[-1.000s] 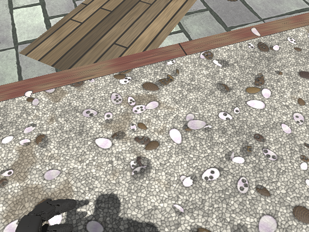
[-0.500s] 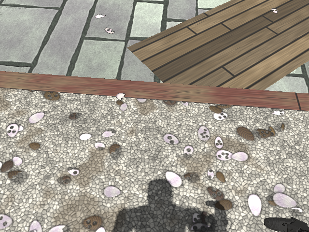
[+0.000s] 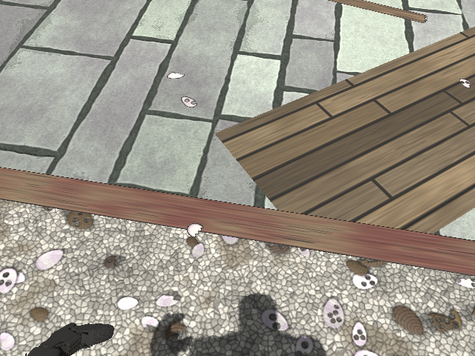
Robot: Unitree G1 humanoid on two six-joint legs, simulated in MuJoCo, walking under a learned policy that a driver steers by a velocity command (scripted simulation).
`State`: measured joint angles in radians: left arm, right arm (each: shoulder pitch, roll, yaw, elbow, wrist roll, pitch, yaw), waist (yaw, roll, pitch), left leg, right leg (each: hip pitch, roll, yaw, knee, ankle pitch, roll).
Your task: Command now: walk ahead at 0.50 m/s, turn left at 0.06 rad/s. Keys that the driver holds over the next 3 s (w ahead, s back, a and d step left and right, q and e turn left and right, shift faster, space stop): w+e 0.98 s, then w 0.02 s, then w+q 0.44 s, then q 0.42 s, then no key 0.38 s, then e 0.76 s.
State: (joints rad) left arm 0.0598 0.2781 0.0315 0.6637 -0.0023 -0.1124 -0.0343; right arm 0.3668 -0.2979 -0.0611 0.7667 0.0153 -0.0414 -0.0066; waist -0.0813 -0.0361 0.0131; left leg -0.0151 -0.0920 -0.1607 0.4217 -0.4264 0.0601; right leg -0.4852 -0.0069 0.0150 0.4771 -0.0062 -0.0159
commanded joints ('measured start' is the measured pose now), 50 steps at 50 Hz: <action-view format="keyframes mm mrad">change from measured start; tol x32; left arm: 1 245 202 74 -10 9 -19 9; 50 260 188 75 81 36 17 -3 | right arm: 1 -26 -110 -18 -64 -18 -3 -5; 18 -378 -54 11 -182 -11 -71 22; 26 141 -163 31 -83 -61 -70 4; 50 147 -128 15 114 -157 -77 38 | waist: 1 166 85 -215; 3 149 -244 -345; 22 86 -22 1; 26 -23 378 -488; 28 -16 129 -62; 50 164 56 -173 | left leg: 1 -117 181 -45 348 691 69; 3 -669 11 23 840 -121 -39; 21 -405 147 91 155 351 -74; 24 -60 144 129 82 410 39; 26 634 541 -509 -26 423 412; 30 20 422 -148 -219 291 181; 43 13 378 346 -274 742 124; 50 -204 319 436 352 1062 -7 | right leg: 1 433 -104 98 21 24 -126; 3 847 -354 789 -183 -365 -332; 21 260 -172 357 -185 -96 -222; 24 222 -82 341 34 144 -140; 27 -470 92 140 805 -515 -13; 46 -118 4 -76 147 -43 -77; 50 609 89 -28 212 157 -246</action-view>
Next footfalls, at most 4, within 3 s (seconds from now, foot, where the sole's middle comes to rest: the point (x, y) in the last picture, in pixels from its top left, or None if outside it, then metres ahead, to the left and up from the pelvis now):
0.02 right None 0.17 -0.12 -0.76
0.48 left None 0.43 0.10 -0.76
0.98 right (313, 297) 0.63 -0.26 -0.76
1.48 left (266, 219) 0.92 -0.16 -0.76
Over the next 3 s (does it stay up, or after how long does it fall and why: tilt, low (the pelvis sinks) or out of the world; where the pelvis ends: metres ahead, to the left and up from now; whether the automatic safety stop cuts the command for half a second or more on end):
stays up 1.03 -0.29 -0.15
